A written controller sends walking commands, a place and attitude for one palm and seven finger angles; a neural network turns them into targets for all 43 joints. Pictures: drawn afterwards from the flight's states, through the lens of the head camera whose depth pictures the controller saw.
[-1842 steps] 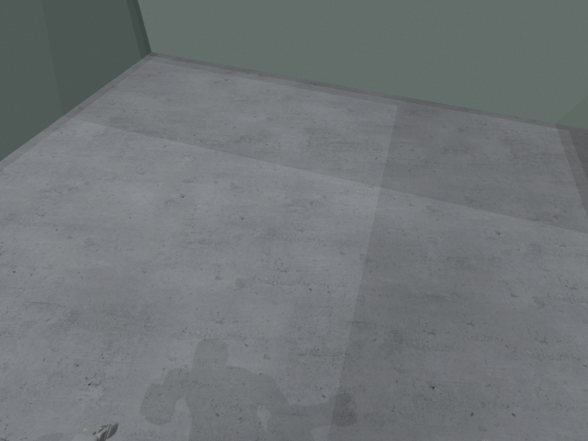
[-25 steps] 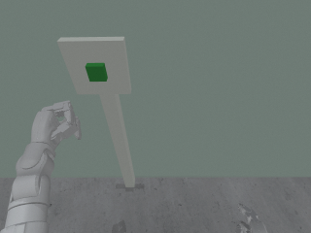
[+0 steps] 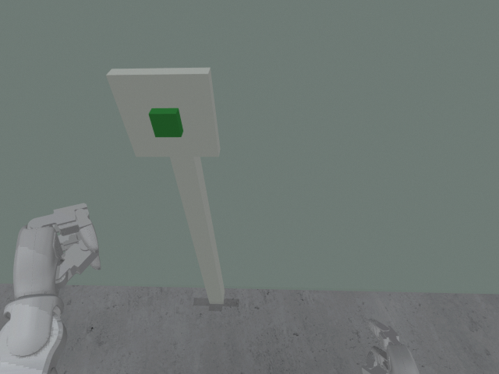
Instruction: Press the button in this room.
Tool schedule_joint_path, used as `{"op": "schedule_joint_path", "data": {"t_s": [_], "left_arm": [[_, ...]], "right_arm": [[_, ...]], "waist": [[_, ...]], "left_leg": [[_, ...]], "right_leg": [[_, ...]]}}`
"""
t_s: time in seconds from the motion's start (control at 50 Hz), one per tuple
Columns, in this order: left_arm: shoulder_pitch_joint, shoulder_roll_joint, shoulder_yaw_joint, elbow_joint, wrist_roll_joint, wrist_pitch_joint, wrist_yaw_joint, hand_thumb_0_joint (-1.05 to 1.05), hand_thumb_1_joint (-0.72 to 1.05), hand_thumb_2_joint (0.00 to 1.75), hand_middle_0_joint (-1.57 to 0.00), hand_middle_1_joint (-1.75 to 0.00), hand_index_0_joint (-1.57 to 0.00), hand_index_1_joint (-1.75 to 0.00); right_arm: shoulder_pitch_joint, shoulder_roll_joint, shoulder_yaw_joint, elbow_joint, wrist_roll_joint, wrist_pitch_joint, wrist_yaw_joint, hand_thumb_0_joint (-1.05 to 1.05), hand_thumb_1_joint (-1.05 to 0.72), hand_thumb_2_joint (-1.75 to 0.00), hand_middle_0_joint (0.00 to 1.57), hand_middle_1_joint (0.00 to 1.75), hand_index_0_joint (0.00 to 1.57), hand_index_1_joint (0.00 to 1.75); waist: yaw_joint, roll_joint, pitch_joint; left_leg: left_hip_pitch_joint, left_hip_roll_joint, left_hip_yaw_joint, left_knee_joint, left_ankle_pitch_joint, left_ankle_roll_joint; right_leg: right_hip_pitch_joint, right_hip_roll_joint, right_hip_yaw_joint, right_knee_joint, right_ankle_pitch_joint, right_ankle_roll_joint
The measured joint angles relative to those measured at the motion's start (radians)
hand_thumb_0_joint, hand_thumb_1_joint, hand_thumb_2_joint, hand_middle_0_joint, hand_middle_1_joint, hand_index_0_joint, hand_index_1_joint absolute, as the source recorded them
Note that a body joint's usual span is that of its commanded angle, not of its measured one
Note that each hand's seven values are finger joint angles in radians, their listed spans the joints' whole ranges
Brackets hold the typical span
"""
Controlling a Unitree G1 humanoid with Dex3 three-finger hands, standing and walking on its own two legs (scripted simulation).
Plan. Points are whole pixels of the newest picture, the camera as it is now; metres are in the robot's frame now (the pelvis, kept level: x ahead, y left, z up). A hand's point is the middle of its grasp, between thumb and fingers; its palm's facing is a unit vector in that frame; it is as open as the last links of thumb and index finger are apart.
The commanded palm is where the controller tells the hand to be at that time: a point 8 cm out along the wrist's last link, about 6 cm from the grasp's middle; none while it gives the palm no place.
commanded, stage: draw the hand back to the body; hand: left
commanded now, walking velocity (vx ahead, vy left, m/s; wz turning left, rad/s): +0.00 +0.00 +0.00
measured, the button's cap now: (167, 122) +0.54 +0.25 +0.15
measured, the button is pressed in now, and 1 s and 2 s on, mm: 0 0 0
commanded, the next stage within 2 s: step back with the hand held close in 0.50 s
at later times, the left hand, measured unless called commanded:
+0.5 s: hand (69, 277) +0.18 +0.25 +0.15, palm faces +0.44 -0.82 -0.35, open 3.1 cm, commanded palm +0.13 +0.28 +0.17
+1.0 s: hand (58, 288) +0.16 +0.26 +0.15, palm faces +0.30 -0.81 -0.50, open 3.1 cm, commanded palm +0.11 +0.30 +0.17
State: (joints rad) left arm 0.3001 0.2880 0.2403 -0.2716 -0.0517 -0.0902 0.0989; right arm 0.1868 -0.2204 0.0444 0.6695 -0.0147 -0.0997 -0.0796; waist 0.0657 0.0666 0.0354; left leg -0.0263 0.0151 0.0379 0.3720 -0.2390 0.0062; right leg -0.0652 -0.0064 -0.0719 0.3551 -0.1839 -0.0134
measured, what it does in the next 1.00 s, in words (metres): stands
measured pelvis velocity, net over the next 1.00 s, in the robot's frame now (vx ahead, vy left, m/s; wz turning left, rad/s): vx -0.03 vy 0.02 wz -0.01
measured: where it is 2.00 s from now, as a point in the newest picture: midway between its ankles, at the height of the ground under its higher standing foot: outside the picture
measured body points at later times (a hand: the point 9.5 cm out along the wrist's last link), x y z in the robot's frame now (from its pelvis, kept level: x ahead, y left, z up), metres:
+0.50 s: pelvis +0.00 +0.00 +0.00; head -0.03 -0.01 +0.45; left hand +0.15 +0.29 +0.17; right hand +0.20 -0.21 -0.08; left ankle -0.01 +0.11 -0.75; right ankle +0.01 -0.11 -0.75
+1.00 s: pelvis -0.03 +0.02 -0.01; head -0.01 +0.02 +0.44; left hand +0.14 +0.30 +0.17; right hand +0.14 -0.22 -0.09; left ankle -0.01 +0.11 -0.75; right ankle +0.01 -0.11 -0.75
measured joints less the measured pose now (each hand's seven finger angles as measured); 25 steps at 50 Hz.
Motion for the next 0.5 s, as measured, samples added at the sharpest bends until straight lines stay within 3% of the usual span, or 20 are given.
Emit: {"op": "schedule_joint_path", "data": {"t_s": [0.12,0.28,0.5], "left_arm": [[0.126,0.006,0.012,-0.093,0.005,-0.004,-0.009,0.01,0.89,0.9,-1.31,-1.5,-1.3,-1.5],[0.246,0.018,0.042,-0.195,0.012,-0.01,0.0,0.01,0.89,0.9,-1.31,-1.5,-1.3,-1.5],[0.201,0.003,0.03,-0.175,0.021,-0.006,0.015,0.01,0.89,0.9,-1.31,-1.5,-1.3,-1.5]], "right_arm": [[0.012,0.008,-0.009,-0.014,-0.005,0.014,0.009,0.01,-0.9,-0.9,0.2,0.3,0.2,0.3],[0.022,-0.002,-0.022,-0.028,-0.005,-0.001,0.004,0.01,-0.9,-0.9,0.2,0.3,0.2,0.3],[0.002,0.011,-0.013,-0.028,-0.006,-0.019,-0.007,0.01,-0.9,-0.9,0.2,0.3,0.2,0.3]], "waist": [[-0.005,-0.002,-0.009],[0.012,-0.001,-0.018],[0.019,-0.012,-0.002]], "left_leg": [[0.006,0.003,0.008,0.004,-0.01,0.0],[0.001,0.006,0.004,0.026,-0.025,0.001],[-0.006,0.001,-0.002,0.029,-0.018,0.004]], "right_leg": [[0.004,0.004,0.008,0.002,-0.007,0.001],[0.007,0.005,0.005,0.007,-0.013,0.003],[0.003,0.0,-0.001,0.01,-0.008,0.004]]}}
